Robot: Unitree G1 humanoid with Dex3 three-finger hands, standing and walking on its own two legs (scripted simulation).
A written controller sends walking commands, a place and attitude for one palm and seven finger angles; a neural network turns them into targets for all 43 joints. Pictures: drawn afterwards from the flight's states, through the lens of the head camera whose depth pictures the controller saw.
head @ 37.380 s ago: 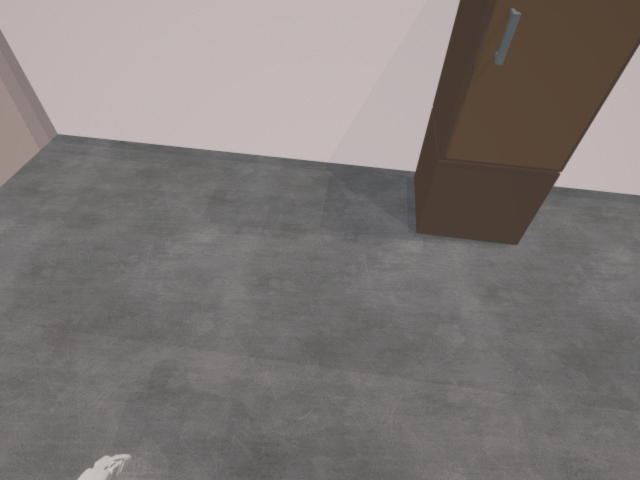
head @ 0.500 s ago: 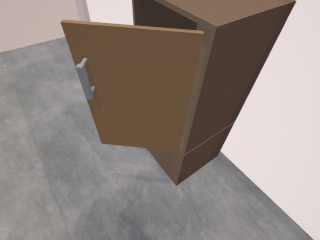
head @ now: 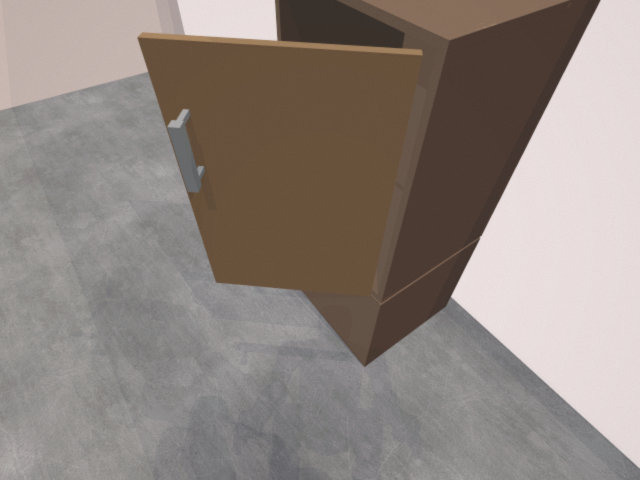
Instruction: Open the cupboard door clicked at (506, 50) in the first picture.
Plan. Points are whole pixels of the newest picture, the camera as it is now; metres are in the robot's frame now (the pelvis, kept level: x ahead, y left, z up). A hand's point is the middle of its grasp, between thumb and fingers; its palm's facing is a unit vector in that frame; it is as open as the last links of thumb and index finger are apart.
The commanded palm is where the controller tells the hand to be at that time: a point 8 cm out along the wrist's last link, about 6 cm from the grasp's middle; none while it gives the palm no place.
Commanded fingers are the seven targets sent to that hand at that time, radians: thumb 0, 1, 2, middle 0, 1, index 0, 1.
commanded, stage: look again from close up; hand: left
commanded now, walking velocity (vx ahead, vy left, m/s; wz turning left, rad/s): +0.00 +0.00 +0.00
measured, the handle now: (189, 151) +0.58 +0.25 +0.08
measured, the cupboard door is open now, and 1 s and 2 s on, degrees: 49 49 49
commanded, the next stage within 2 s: shuffle to correct the standing spot in 0.36 s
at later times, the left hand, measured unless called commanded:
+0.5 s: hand out of the picture -0.08 +0.22 -0.17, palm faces +0.03 -0.98 -0.19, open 7.4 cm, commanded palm none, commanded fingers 0.00 0.90 0.90 -0.20 -0.30 -0.20 -0.30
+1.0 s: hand out of the picture -0.04 +0.24 -0.17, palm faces -0.02 -0.99 -0.15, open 7.3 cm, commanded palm none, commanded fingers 0.00 0.90 0.90 -0.20 -0.30 -0.20 -0.30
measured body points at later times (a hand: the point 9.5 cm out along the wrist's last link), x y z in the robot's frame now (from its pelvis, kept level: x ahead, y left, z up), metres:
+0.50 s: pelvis -0.07 +0.04 +0.00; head -0.09 +0.05 +0.45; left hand -0.08 +0.27 -0.16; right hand -0.05 -0.20 -0.14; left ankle -0.02 +0.11 -0.73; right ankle -0.04 -0.12 -0.73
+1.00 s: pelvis -0.07 +0.08 +0.01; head -0.08 +0.09 +0.46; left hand -0.04 +0.29 -0.15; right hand -0.14 -0.13 -0.14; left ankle -0.05 +0.11 -0.73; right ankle -0.05 -0.07 -0.67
